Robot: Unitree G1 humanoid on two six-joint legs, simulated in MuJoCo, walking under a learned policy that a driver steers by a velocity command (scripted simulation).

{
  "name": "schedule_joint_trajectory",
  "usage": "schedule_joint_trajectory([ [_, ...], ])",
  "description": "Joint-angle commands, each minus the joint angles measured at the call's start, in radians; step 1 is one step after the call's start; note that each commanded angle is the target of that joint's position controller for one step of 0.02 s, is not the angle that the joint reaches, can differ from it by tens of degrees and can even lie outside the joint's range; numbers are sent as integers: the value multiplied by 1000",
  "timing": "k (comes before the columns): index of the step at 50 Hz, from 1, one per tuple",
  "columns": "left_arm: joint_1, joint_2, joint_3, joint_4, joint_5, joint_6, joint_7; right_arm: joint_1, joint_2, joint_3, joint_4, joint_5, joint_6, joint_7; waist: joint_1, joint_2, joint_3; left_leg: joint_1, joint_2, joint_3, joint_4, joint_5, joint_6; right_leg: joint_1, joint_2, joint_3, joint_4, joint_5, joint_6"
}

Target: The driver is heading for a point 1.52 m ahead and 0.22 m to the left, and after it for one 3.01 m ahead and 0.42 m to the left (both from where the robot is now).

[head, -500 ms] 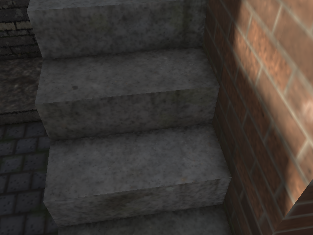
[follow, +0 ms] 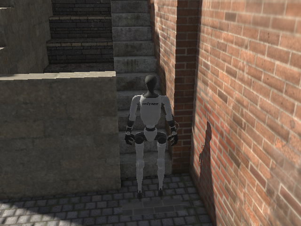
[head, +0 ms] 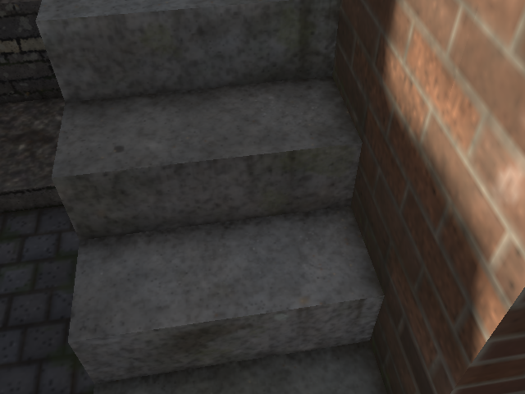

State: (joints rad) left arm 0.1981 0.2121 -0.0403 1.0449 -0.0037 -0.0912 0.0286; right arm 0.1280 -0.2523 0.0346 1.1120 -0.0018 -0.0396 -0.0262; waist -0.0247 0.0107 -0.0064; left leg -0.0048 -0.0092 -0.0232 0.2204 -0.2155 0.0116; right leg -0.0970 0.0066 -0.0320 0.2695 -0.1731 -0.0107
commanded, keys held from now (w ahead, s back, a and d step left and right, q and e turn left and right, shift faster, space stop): w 1.00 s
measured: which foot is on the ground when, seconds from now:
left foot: down 0.00-1.00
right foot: down 0.00-1.00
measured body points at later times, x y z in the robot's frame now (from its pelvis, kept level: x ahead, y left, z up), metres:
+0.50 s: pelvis +0.00 +0.00 +0.00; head +0.00 +0.00 +0.45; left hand +0.08 +0.24 -0.14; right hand +0.07 -0.26 -0.14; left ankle -0.06 +0.12 -0.75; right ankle -0.02 -0.11 -0.75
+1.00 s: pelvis +0.00 +0.00 +0.00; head +0.00 +0.00 +0.45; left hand +0.08 +0.24 -0.14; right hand +0.07 -0.26 -0.14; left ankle -0.06 +0.12 -0.75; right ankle -0.02 -0.11 -0.75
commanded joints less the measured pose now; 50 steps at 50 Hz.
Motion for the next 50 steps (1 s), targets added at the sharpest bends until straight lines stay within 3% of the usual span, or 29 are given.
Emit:
schedule_joint_trajectory([
  [1, 7, 101, 16, -34, -1, -9, 2, -15, -115, -17, -34, 0, -9, -3, 1, -18, -13, -24, 127, -86, -6, 307, 55, 23, -119, 104, -17, 241, -17],
  [50, -1, 111, 14, -36, 0, -8, 1, -16, -124, -19, -31, 0, -8, -1, -1, -13, -11, -15, 129, -87, -12, 301, 52, 17, -117, 111, -20, 234, -15],
])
